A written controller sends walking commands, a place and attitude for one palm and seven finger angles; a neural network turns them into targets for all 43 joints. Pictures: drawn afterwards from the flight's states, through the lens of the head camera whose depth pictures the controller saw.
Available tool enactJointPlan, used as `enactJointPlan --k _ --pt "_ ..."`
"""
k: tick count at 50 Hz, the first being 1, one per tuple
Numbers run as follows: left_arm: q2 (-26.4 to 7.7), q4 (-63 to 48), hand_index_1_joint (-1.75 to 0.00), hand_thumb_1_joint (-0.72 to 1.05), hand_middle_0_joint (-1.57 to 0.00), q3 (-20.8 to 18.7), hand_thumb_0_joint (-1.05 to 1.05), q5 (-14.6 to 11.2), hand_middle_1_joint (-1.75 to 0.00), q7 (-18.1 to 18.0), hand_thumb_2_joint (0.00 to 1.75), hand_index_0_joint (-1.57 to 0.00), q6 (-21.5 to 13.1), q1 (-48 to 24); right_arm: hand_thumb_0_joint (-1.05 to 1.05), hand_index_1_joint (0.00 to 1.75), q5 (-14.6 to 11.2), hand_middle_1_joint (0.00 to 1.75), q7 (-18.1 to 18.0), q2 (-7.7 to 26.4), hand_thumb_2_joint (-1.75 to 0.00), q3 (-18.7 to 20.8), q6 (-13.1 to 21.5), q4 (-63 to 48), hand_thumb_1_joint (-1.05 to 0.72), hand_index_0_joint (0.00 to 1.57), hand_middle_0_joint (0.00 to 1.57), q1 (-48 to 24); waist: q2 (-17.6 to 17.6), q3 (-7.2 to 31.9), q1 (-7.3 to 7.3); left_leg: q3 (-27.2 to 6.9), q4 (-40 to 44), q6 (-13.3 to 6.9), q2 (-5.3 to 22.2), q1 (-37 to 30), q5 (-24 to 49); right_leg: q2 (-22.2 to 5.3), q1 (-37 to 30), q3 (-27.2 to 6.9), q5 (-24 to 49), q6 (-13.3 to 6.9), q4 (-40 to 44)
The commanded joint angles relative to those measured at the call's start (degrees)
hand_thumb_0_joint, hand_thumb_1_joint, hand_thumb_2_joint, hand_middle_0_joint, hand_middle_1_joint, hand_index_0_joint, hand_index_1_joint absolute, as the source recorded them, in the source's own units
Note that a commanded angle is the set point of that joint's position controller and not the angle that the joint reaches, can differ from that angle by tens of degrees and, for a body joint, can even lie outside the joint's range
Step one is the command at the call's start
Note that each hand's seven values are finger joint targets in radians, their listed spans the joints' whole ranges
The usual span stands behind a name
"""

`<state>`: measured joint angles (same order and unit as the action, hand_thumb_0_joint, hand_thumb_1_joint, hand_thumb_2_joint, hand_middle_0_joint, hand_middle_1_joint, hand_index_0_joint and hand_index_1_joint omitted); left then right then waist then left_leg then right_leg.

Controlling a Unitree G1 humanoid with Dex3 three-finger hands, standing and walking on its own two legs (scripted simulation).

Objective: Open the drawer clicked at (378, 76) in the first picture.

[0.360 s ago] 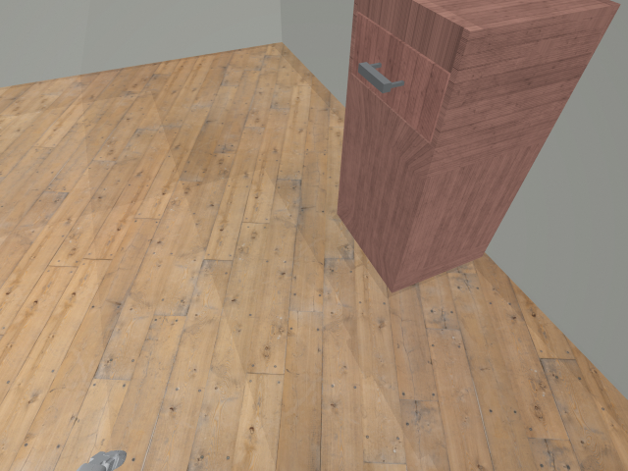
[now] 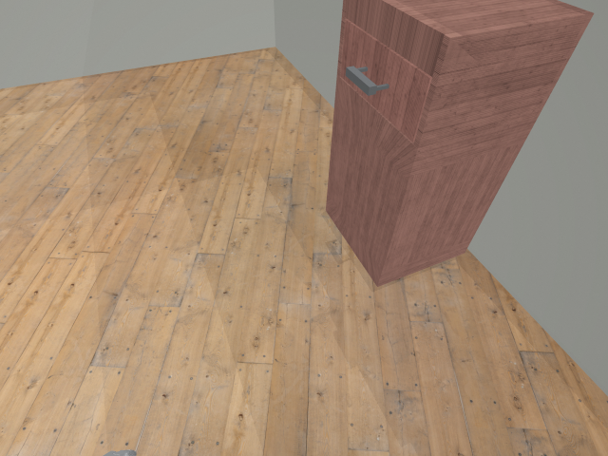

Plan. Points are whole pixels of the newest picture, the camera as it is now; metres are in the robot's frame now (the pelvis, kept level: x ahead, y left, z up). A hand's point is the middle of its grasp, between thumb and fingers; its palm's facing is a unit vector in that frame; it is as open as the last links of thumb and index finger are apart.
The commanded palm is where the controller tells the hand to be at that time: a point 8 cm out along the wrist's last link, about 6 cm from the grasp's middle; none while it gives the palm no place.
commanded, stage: stand and wait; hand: left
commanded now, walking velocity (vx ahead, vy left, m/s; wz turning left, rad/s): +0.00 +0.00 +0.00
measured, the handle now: (367, 79) +1.09 -0.12 -0.01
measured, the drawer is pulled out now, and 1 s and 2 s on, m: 0.00 0.00 0.00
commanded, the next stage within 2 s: look at it before walking up in 0.46 s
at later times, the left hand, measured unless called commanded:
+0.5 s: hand out of the picture +0.07 +0.24 -0.15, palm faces -0.03 -0.94 -0.34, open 7.4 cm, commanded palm none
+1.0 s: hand out of the picture +0.07 +0.24 -0.15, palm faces -0.04 -0.94 -0.33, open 7.4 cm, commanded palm none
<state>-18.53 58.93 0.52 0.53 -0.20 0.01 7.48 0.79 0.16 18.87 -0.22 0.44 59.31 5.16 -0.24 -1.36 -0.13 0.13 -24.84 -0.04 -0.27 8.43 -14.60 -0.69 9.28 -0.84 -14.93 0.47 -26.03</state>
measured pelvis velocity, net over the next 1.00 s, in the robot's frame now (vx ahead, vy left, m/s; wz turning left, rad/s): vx -0.01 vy -0.01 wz -0.01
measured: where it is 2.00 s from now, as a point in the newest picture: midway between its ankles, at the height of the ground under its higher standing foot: outside the picture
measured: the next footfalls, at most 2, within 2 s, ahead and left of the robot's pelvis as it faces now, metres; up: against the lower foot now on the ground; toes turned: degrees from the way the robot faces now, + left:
none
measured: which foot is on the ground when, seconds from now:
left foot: down 0.00-1.00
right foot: down 0.00-1.00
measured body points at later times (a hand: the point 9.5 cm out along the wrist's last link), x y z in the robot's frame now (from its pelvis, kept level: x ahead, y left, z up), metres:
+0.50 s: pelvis -0.01 -0.01 +0.00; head -0.01 -0.01 +0.45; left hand +0.07 +0.29 -0.13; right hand +0.05 -0.31 -0.13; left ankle -0.01 +0.12 -0.74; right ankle -0.01 -0.12 -0.74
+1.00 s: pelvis -0.01 -0.01 +0.00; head +0.00 -0.01 +0.45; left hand +0.07 +0.29 -0.13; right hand +0.06 -0.30 -0.13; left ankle -0.01 +0.12 -0.74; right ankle -0.01 -0.12 -0.74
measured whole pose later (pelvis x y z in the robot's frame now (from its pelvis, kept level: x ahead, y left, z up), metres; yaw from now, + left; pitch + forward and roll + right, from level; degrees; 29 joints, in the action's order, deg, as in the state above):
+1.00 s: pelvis -0.01 -0.01 +0.00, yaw -1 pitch -2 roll +0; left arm -19.3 62.4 0.3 0.5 -0.1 -0.5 7.6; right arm 0.4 0.2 19.5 -0.2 0.6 63.8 6.6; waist -0.1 -2.2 0.2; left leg 0.4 -21.2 0.7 0.7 7.6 -11.8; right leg 0.2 8.5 -1.1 -11.8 -0.1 -22.1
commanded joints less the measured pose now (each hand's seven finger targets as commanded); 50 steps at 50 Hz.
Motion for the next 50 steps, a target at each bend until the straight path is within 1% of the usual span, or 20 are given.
enactJointPlan --k 1,4,6,7,8,13,16,17,18,20,21,23,27,30,32,33,36,41,45,50 --pt "-12.55 -3.62 -0.3 0.9 -0.2 -2.7 0.0 0.08 -0.3 -0.61 0.9 -0.2 -1.39 -2.57 0.0 0.3 -0.07 0.3 -1.07 11.68 -0.9 2.6 1.48 -2.9 -0.9 0.2 0.2 -2.68 -0.02 4.5 0.2 -4.7 4.2 -2.05 6.26 -0.86 11.73 -6.19 -1.23 -5.08 13.11 -2.55 4.18" --pt "-12.69 -2.92 -0.3 0.9 -0.2 -2.69 0.0 0.02 -0.3 -0.6 0.9 -0.2 -1.47 -2.53 0.0 0.3 -0.15 0.3 -1.05 11.71 -0.9 2.52 1.42 -2.24 -0.9 0.2 0.2 -2.35 -0.28 4.14 0.2 -4.72 4.58 -1.89 6.3 -0.68 10.61 -6.28 -1.26 -5.35 12.51 -2.6 4.75" --pt "-12.69 -2.44 -0.3 0.9 -0.2 -2.62 0.0 0.0 -0.3 -0.57 0.9 -0.2 -1.44 -2.44 0.0 0.3 -0.17 0.3 -1.02 11.9 -0.9 2.46 1.41 -1.59 -0.9 0.2 0.2 -2.25 0.3 3.62 0.17 -4.76 5.11 -1.85 6.41 -0.49 9.87 -6.29 -1.12 -5.44 11.5 -2.6 5.21" --pt "-12.82 -2.21 -0.3 0.9 -0.2 -2.69 0.0 0.01 -0.3 -0.57 0.9 -0.2 -1.51 -2.16 0.0 0.3 -0.19 0.3 -1.04 12.01 -0.9 2.44 1.41 -1.51 -0.9 0.2 0.2 -2.08 -0.09 4.04 0.05 -4.73 4.89 -1.87 6.47 -0.83 10.26 -6.28 -1.28 -5.31 11.92 -2.64 5.23" --pt "-12.85 -1.94 -0.3 0.9 -0.2 -2.67 0.0 0.0 -0.3 -0.57 0.9 -0.2 -1.49 -2.28 0.0 0.3 -0.23 0.3 -1.02 11.99 -0.9 2.4 1.45 -1.1 -0.9 0.2 0.2 -1.93 0.3 3.83 0.15 -4.87 5.15 -1.85 6.47 -0.52 9.92 -6.32 -1.45 -5.37 11.45 -2.57 5.33" --pt "-13.04 -1.23 -0.3 0.9 -0.2 -2.58 0.0 -0.04 -0.3 -0.49 0.9 -0.2 -1.55 -2.02 0.0 0.3 -0.26 0.3 -0.92 12.1 -0.9 2.23 1.31 -0.19 -0.9 0.2 0.2 -1.44 -0.52 2.78 0.09 -4.92 5.78 -1.62 6.38 -0.14 7.15 -6.45 -0.46 -6.16 7.96 -2.67 6.87" --pt "-12.99 -0.88 -0.3 0.9 -0.2 -2.5 0.0 -0.01 -0.3 -0.44 0.9 -0.2 -1.56 -2.2 0.0 0.3 -0.19 0.3 -0.89 12.2 -0.9 2.22 1.32 0.27 -0.9 0.2 0.2 -1.15 -0.49 2.23 0.24 -5.01 6.11 -1.55 6.42 -0.18 7.0 -6.35 0.27 -6.43 7.25 -2.72 7.3" --pt "-13.09 -0.81 -0.3 0.9 -0.2 -2.47 0.0 0.0 -0.3 -0.47 0.9 -0.2 -1.58 -2.02 0.0 0.3 -0.27 0.3 -0.86 12.15 -0.9 2.27 1.28 0.33 -0.9 0.2 0.2 -1.1 -0.3 2.21 0.07 -4.99 6.07 -1.6 6.47 -0.22 6.81 -6.33 0.31 -6.3 6.89 -2.67 7.44" --pt "-13.1 -0.86 -0.3 0.9 -0.2 -2.51 0.0 0.03 -0.3 -0.47 0.9 -0.2 -1.61 -2.08 0.0 0.3 -0.24 0.3 -0.84 12.08 -0.9 2.25 1.3 0.45 -0.9 0.2 0.2 -0.92 -0.83 2.32 0.15 -4.95 6.15 -1.56 6.52 -0.11 6.66 -6.48 0.13 -6.41 6.66 -2.69 7.61" --pt "-13.03 -0.72 -0.3 0.9 -0.2 -2.47 0.0 0.01 -0.3 -0.44 0.9 -0.2 -1.59 -2.26 0.0 0.3 -0.18 0.3 -0.83 12.21 -0.9 2.16 1.35 0.68 -0.9 0.2 0.2 -0.88 -0.3 2.31 0.22 -5.12 6.42 -1.49 6.48 -0.07 6.64 -6.33 0.31 -6.62 6.28 -2.71 7.65" --pt "-13.0 -0.73 -0.3 0.9 -0.2 -2.47 0.0 0.01 -0.3 -0.43 0.9 -0.2 -1.6 -2.31 0.0 0.3 -0.23 0.3 -0.82 12.16 -0.9 2.19 1.38 0.71 -0.9 0.2 0.2 -0.77 -0.77 2.28 0.18 -5.14 6.55 -1.53 6.59 -0.1 6.55 -6.28 0.32 -6.42 6.1 -2.63 7.69" --pt "-12.96 -0.74 -0.3 0.9 -0.2 -2.46 0.0 0.02 -0.3 -0.46 0.9 -0.2 -1.6 -2.21 0.0 0.3 -0.21 0.3 -0.84 12.17 -0.9 2.2 1.49 0.81 -0.9 0.2 0.2 -0.64 0.09 3.15 0.1 -5.26 6.51 -1.57 6.7 -0.33 7.49 -6.3 -0.31 -6.2 7.23 -2.63 7.26" --pt "-13.02 -0.65 -0.3 0.9 -0.2 -2.48 0.0 0.03 -0.3 -0.48 0.9 -0.2 -1.7 -2.15 0.0 0.3 -0.26 0.3 -0.83 12.14 -0.9 2.19 1.42 0.84 -0.9 0.2 0.2 -0.75 -0.46 2.88 0.03 -5.15 6.35 -1.45 6.67 -0.49 7.98 -6.29 -0.25 -6.22 8.17 -2.6 7.48" --pt "-12.93 -0.69 -0.3 0.9 -0.2 -2.43 0.0 0.1 -0.3 -0.44 0.9 -0.2 -1.63 -2.38 0.0 0.3 -0.22 0.3 -0.78 11.98 -0.9 2.23 1.34 1.06 -0.9 0.2 0.2 -0.88 -0.3 1.72 0.15 -5.02 6.75 -1.4 6.63 -0.17 6.63 -6.31 0.74 -6.44 6.26 -2.52 8.11" --pt "-12.84 -0.8 -0.3 0.9 -0.2 -2.51 0.0 0.14 -0.3 -0.45 0.9 -0.2 -1.61 -2.5 0.0 0.3 -0.23 0.3 -0.8 12.12 -0.9 2.28 1.38 0.9 -0.9 0.2 0.2 -0.62 -0.56 2.2 0.25 -5.25 6.8 -1.43 6.75 -0.56 7.21 -6.11 0.66 -6.35 6.59 -2.53 7.92" --pt "-12.85 -0.72 -0.3 0.9 -0.2 -2.44 0.0 0.11 -0.3 -0.44 0.9 -0.2 -1.61 -2.39 0.0 0.3 -0.23 0.3 -0.8 12.08 -0.9 2.24 1.42 0.99 -0.9 0.2 0.2 -0.79 0.34 2.4 0.12 -5.07 6.79 -1.45 6.81 -0.56 7.11 -6.21 0.48 -6.4 6.59 -2.5 7.96" --pt "-12.71 -0.71 -0.3 0.9 -0.2 -2.46 0.0 0.1 -0.3 -0.39 0.9 -0.2 -1.61 -2.49 0.0 0.3 -0.21 0.3 -0.8 12.1 -0.9 2.22 1.45 0.99 -0.9 0.2 0.2 -1.01 -0.05 2.05 0.14 -5.16 6.99 -1.39 6.76 -0.49 7.23 -6.08 0.65 -6.42 6.89 -2.46 7.94" --pt "-12.62 -0.64 -0.3 0.9 -0.2 -2.47 0.0 0.09 -0.3 -0.43 0.9 -0.2 -1.66 -2.19 0.0 0.3 -0.34 0.3 -0.87 12.2 -0.9 2.22 1.67 1.0 -0.9 0.2 0.2 -0.94 0.16 3.57 0.13 -5.23 7.02 -1.57 7.15 -1.42 9.43 -6.1 -0.71 -5.9 9.93 -2.35 7.23" --pt "-12.7 -0.53 -0.3 0.9 -0.2 -2.46 0.0 0.09 -0.3 -0.43 0.9 -0.2 -1.66 -2.2 0.0 0.3 -0.34 0.3 -0.91 12.21 -0.9 2.21 1.58 1.01 -0.9 0.2 0.2 -1.33 0.45 2.89 0.1 -5.09 7.05 -1.44 7.12 -1.43 9.63 -6.12 -0.53 -5.82 10.57 -2.36 7.41" --pt "-12.87 -0.39 -0.3 0.9 -0.2 -2.41 0.0 0.08 -0.3 -0.46 0.9 -0.2 -1.75 -1.91 0.0 0.3 -0.39 0.3 -0.92 12.27 -0.9 2.29 1.55 1.06 -0.9 0.2 0.2 -1.29 -0.11 3.65 0.15 -4.86 6.86 -1.42 7.15 -2.31 10.53 -6.38 -1.03 -5.79 12.04 -2.37 7.52"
